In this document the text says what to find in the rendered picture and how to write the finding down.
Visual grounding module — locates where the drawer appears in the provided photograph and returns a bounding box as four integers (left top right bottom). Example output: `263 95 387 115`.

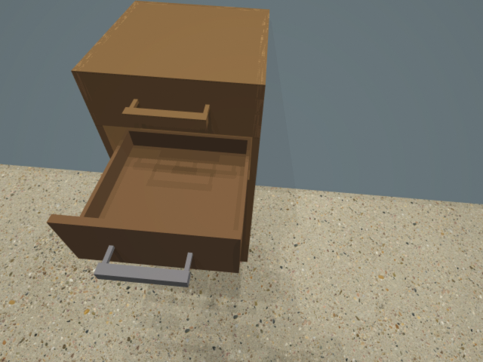
47 129 251 273

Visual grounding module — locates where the handle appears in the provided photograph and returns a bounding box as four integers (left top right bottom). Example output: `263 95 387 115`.
94 245 193 287
122 107 208 129

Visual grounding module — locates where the cabinet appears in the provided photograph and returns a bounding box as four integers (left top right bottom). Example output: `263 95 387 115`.
71 1 269 262

